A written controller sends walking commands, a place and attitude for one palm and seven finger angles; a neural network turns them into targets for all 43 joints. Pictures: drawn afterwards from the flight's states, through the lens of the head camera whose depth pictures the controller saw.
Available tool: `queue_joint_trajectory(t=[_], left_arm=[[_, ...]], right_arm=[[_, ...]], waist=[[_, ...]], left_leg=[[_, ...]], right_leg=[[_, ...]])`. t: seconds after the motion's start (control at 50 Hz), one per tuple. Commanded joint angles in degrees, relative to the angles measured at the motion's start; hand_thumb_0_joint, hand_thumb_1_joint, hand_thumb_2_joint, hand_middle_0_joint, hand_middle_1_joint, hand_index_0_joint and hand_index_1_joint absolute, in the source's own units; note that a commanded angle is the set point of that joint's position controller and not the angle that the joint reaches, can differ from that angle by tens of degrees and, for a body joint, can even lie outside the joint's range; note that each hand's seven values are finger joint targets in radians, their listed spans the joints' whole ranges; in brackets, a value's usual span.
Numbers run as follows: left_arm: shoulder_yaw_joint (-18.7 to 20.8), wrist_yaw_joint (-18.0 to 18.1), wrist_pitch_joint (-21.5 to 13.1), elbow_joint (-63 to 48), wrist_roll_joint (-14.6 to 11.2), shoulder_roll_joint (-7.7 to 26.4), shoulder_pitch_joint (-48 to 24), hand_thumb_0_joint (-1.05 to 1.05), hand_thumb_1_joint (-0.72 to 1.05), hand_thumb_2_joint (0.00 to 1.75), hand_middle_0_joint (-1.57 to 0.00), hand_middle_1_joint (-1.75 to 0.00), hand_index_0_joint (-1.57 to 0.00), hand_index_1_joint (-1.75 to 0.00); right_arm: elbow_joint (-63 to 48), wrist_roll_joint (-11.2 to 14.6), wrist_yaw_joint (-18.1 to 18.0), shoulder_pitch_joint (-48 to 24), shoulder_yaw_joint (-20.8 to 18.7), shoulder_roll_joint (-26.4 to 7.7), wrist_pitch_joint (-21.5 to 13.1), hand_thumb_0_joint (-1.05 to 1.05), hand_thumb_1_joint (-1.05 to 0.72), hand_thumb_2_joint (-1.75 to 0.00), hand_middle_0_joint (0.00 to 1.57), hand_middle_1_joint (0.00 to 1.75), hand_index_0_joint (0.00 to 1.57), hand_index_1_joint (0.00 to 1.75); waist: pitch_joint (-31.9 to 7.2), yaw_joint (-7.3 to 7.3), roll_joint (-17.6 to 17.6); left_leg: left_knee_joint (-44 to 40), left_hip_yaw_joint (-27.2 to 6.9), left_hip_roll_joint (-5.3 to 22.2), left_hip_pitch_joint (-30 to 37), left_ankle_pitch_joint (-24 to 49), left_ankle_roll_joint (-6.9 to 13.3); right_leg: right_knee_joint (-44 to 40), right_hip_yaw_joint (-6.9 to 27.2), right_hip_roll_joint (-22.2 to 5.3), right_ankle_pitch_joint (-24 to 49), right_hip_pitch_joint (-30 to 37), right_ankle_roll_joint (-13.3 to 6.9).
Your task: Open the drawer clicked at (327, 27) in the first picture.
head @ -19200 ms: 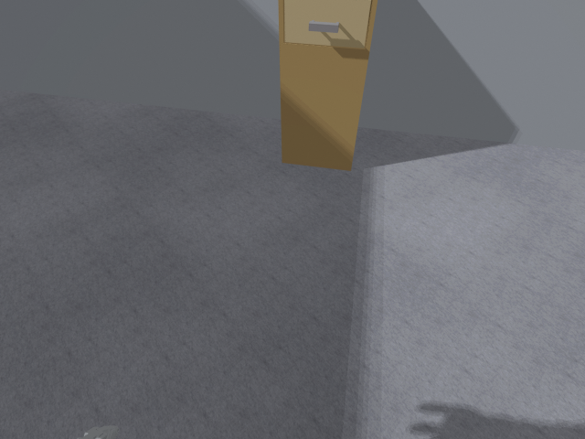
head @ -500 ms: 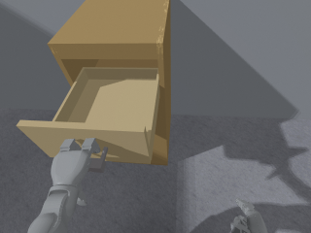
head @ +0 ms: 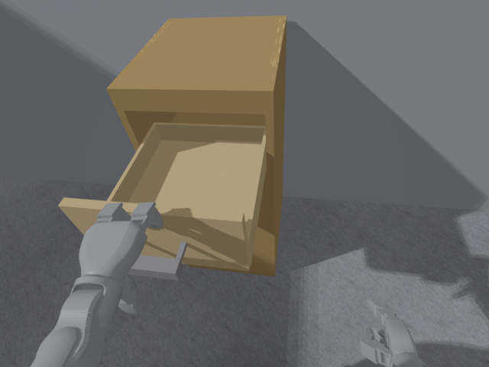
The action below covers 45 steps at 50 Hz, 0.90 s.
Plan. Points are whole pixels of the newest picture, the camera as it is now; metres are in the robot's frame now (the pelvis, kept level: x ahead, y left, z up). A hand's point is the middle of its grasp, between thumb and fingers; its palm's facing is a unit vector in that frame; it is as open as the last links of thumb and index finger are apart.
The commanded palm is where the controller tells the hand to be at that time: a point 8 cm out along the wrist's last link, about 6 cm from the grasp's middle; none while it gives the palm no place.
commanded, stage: lift the hand off the handle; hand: left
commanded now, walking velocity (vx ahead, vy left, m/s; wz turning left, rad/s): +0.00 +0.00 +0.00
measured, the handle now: (153, 255) +0.30 +0.23 -0.01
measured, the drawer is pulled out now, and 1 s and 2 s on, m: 0.30 0.30 0.30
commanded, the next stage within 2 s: draw the hand back to the body in 0.62 s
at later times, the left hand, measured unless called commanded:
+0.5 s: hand (111, 231) +0.26 +0.23 +0.13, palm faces +0.11 -0.07 -0.99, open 13.8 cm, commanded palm +0.22 +0.23 +0.19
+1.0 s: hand (99, 233) +0.25 +0.25 +0.13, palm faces +0.08 -0.06 -0.99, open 13.8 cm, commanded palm +0.21 +0.24 +0.19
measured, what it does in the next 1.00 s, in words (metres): stands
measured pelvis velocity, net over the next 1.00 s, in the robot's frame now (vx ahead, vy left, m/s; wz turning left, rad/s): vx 0.00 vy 0.00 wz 0.00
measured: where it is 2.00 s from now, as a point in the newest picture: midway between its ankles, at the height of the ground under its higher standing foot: outside the picture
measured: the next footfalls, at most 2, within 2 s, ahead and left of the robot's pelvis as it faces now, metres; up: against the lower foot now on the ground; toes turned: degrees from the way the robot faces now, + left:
none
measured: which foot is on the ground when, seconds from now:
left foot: down 0.00-1.00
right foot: down 0.00-1.00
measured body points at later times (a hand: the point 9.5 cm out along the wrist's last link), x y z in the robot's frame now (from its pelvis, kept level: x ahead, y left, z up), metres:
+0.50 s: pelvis +0.01 +0.00 +0.01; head +0.01 -0.04 +0.46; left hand +0.24 +0.23 +0.18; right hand +0.23 -0.20 -0.09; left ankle -0.02 +0.13 -0.73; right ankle +0.02 -0.12 -0.73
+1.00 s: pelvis +0.00 +0.00 +0.01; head +0.00 -0.04 +0.46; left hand +0.24 +0.25 +0.19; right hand +0.22 -0.20 -0.10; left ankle -0.02 +0.13 -0.73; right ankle +0.03 -0.12 -0.73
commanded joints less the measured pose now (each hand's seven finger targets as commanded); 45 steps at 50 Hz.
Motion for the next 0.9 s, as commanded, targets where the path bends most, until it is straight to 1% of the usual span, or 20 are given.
queue_joint_trajectory(t=[0.0, 0.16, 0.22, 0.28, 0.3, 0.32, 0.34, 0.46, 0.48, 0.52, 0.54, 0.62, 0.68, 0.7, 0.72, 0.74, 0.78, 0.8, 0.84, 0.88], left_arm=[[8.1, 0.6, -0.4, -16.1, -0.1, 11.1, -12.8, 0.00, -0.50, 0.30, -0.30, -1.20, -0.30, -1.20], [8.0, -2.8, 0.5, -20.2, -1.7, 11.1, -11.2, 0.00, -0.50, 0.30, -0.30, -1.20, -0.30, -1.20], [10.2, -4.6, 1.8, -19.2, -2.5, 13.6, -10.9, 0.00, -0.50, 0.30, -0.30, -1.20, -0.30, -1.20], [11.2, -6.5, 2.3, -22.9, -3.2, 14.7, -10.1, 0.00, -0.50, 0.30, -0.30, -1.20, -0.30, -1.20], [9.3, -7.1, 2.0, -24.2, -3.5, 12.9, -9.8, 0.00, -0.50, 0.30, -0.30, -1.20, -0.30, -1.20], [11.1, -7.6, 2.0, -24.0, -4.4, 14.7, -8.9, 0.00, -0.50, 0.30, -0.30, -1.20, -0.30, -1.20], [10.0, -8.2, 2.0, -23.9, -4.5, 13.6, -9.4, 0.00, -0.50, 0.30, -0.30, -1.20, -0.30, -1.20], [13.3, -9.3, 1.3, -27.0, -5.5, 17.2, -11.0, 0.00, -0.50, 0.30, -0.30, -1.20, -0.30, -1.20], [14.1, -9.6, 1.6, -27.5, -6.0, 17.5, -11.0, 0.00, -0.50, 0.30, -0.30, -1.20, -0.30, -1.20], [10.9, -10.2, 1.8, -25.1, -6.5, 14.6, -12.1, 0.00, -0.50, 0.30, -0.30, -1.20, -0.30, -1.20], [10.0, -10.6, 2.0, -24.5, -6.6, 13.6, -11.2, 0.00, -0.50, 0.30, -0.30, -1.20, -0.30, -1.20], [11.1, -11.7, 2.5, -20.4, -6.1, 16.1, -14.9, 0.00, -0.50, 0.30, -0.30, -1.20, -0.30, -1.20], [12.1, -11.4, 1.1, -25.1, -6.0, 17.0, -16.9, 0.00, -0.50, 0.30, -0.30, -1.20, -0.30, -1.20], [9.6, -11.4, 0.5, -23.9, -5.8, 14.6, -17.9, 0.00, -0.50, 0.30, -0.30, -1.20, -0.30, -1.20], [12.3, -11.1, 0.1, -22.2, -6.2, 17.0, -16.4, 0.00, -0.50, 0.30, -0.30, -1.20, -0.30, -1.20], [13.5, -10.9, -0.2, -22.8, -5.9, 18.1, -14.9, 0.00, -0.50, 0.30, -0.30, -1.20, -0.30, -1.20], [14.7, -10.4, -0.5, -24.5, -6.4, 18.3, -14.4, 0.00, -0.50, 0.30, -0.30, -1.20, -0.30, -1.20], [13.7, -10.3, -0.4, -22.9, -6.2, 16.9, -13.4, 0.00, -0.50, 0.30, -0.30, -1.20, -0.30, -1.20], [15.1, -10.0, 0.0, -20.8, -6.9, 18.2, -12.6, 0.00, -0.50, 0.30, -0.30, -1.20, -0.30, -1.20], [17.9, -9.9, 0.4, -22.0, -7.2, 20.5, -11.0, 0.00, -0.50, 0.30, -0.30, -1.20, -0.30, -1.20]], right_arm=[[-9.1, -0.5, -0.3, -8.3, -1.3, -4.8, -2.7, 0.00, -0.90, -0.90, 0.20, 0.30, 0.20, 0.30], [-9.0, -0.2, 0.6, -9.0, -0.8, -5.0, -1.7, 0.00, -0.90, -0.90, 0.20, 0.30, 0.20, 0.30], [-8.5, 0.1, 0.7, -9.4, -0.5, -5.3, -0.8, 0.00, -0.90, -0.90, 0.20, 0.30, 0.20, 0.30], [-9.7, 0.3, 1.0, -10.8, -0.2, -5.4, -0.6, 0.00, -0.90, -0.90, 0.20, 0.30, 0.20, 0.30], [-10.0, 0.1, 1.3, -10.4, 0.1, -5.1, -0.8, 0.00, -0.90, -0.90, 0.20, 0.30, 0.20, 0.30], [-9.5, 0.3, 1.2, -10.2, -0.3, -5.3, -0.4, 0.00, -0.90, -0.90, 0.20, 0.30, 0.20, 0.30], [-9.8, 0.2, 1.1, -10.4, -0.1, -5.5, -0.3, 0.00, -0.90, -0.90, 0.20, 0.30, 0.20, 0.30], [-9.9, 0.4, 1.5, -10.3, 0.0, -5.8, -0.3, 0.00, -0.90, -0.90, 0.20, 0.30, 0.20, 0.30], [-10.4, 0.7, 1.8, -11.5, 0.2, -5.8, -0.5, 0.00, -0.90, -0.90, 0.20, 0.30, 0.20, 0.30], [-9.3, 0.9, 2.0, -10.5, 0.0, -5.5, -0.2, 0.00, -0.90, -0.90, 0.20, 0.30, 0.20, 0.30], [-9.7, 0.8, 1.9, -10.3, 0.0, -5.8, -0.3, 0.00, -0.90, -0.90, 0.20, 0.30, 0.20, 0.30], [-9.0, 1.3, 1.8, -10.5, 0.3, -6.1, 0.2, 0.00, -0.90, -0.90, 0.20, 0.30, 0.20, 0.30], [-10.7, 1.2, 1.6, -11.6, 0.5, -5.9, -0.7, 0.00, -0.90, -0.90, 0.20, 0.30, 0.20, 0.30], [-10.3, 0.7, 1.7, -10.6, 0.8, -5.4, -1.1, 0.00, -0.90, -0.90, 0.20, 0.30, 0.20, 0.30], [-9.2, 0.8, 1.4, -9.6, 0.0, -5.8, -0.8, 0.00, -0.90, -0.90, 0.20, 0.30, 0.20, 0.30], [-9.7, 0.6, 1.4, -10.0, 0.1, -6.2, -0.8, 0.00, -0.90, -0.90, 0.20, 0.30, 0.20, 0.30], [-10.4, 0.8, 1.8, -11.0, 0.3, -5.9, -1.2, 0.00, -0.90, -0.90, 0.20, 0.30, 0.20, 0.30], [-10.0, 0.6, 1.9, -10.2, 0.6, -5.4, -1.3, 0.00, -0.90, -0.90, 0.20, 0.30, 0.20, 0.30], [-9.5, 0.8, 1.7, -10.0, 0.1, -6.2, -0.8, 0.00, -0.90, -0.90, 0.20, 0.30, 0.20, 0.30], [-10.3, 1.2, 1.8, -10.9, 0.2, -6.3, -0.9, 0.00, -0.90, -0.90, 0.20, 0.30, 0.20, 0.30]], waist=[[-11.5, 0.25, -2.8], [-10.3, 0.63, -3.5], [-8.9, 0.61, -4.3], [-10.2, 1.23, -2.8], [-11.2, 1.31, -2.9], [-9.7, 0.99, -2.8], [-8.7, 0.96, -3.7], [-9.5, 1.22, -2.5], [-9.3, 1.40, -1.5], [-6.5, 0.28, -2.1], [-6.7, 0.69, -2.9], [-5.0, -0.05, -4.4], [-9.9, 0.97, -1.4], [-10.6, 0.79, -2.2], [-9.1, 0.46, -3.2], [-9.2, 1.42, -2.0], [-10.2, 1.69, -1.2], [-9.7, 1.64, -2.8], [-6.5, 1.46, -3.0], [-8.0, 2.00, -2.9]], left_leg=[[-6.0, 0.5, -3.0, 2.2, 14.2, 1.7], [-8.4, 0.3, -2.7, 4.2, 18.7, 1.5], [-9.4, 0.4, -2.6, 3.9, 18.2, 1.5], [-9.8, 0.3, -2.4, 5.4, 19.7, 1.6], [-9.7, 0.4, -2.6, 5.8, 20.5, 1.9], [-10.1, 0.3, -2.5, 6.0, 20.5, 1.8], [-10.1, 0.6, -2.6, 5.7, 20.2, 1.9], [-11.0, 0.2, -2.4, 6.8, 21.4, 1.7], [-11.1, -0.1, -2.1, 6.8, 20.8, 1.5], [-11.9, 0.1, -2.2, 6.3, 19.8, 1.4], [-11.8, 0.4, -2.4, 6.4, 19.6, 1.6], [-12.9, 0.4, -2.1, 4.7, 15.4, 1.5], [-12.3, -0.2, -2.3, 6.4, 16.6, 1.5], [-12.0, 0.1, -2.7, 6.5, 17.0, 1.8], [-12.3, 0.0, -2.5, 6.3, 17.0, 1.6], [-12.3, 0.2, -2.6, 5.9, 17.0, 1.6], [-12.1, -0.2, -2.4, 5.7, 17.4, 1.3], [-11.8, 0.2, -2.6, 5.4, 17.6, 1.5], [-12.4, 0.5, -2.5, 4.0, 15.9, 1.4], [-12.1, 0.1, -2.3, 4.0, 15.5, 1.4]], right_leg=[[-6.2, -0.1, 2.6, 9.7, 10.2, -1.4], [-7.9, -0.8, 2.5, 14.3, 13.5, -1.3], [-9.0, -0.5, 2.4, 14.4, 14.8, -1.3], [-9.3, -0.2, 2.5, 15.6, 16.6, -1.3], [-8.9, -0.6, 2.0, 16.2, 17.3, -1.2], [-9.6, -0.5, 2.3, 16.7, 17.2, -1.1], [-9.8, -0.7, 2.2, 16.6, 16.6, -0.9], [-10.7, -0.7, 2.2, 17.2, 18.0, -1.0], [-11.0, -0.2, 2.5, 16.1, 18.0, -1.1], [-11.6, -0.9, 2.5, 14.5, 16.4, -1.1], [-11.7, -1.1, 2.3, 14.6, 16.6, -0.9], [-12.5, -0.9, 2.4, 10.1, 15.7, -0.9], [-11.9, -0.3, 2.7, 11.1, 17.7, -1.2], [-11.6, -0.8, 2.0, 11.2, 17.8, -1.1], [-12.1, -0.6, 2.5, 11.9, 17.2, -1.0], [-11.9, -0.6, 2.3, 12.2, 17.8, -1.0], [-11.6, -0.2, 2.5, 12.3, 18.4, -1.2], [-11.4, -0.7, 2.1, 12.2, 18.0, -1.2], [-12.0, -0.5, 2.2, 11.5, 17.0, -1.0], [-11.8, 0.2, 2.4, 10.8, 17.9, -1.1]])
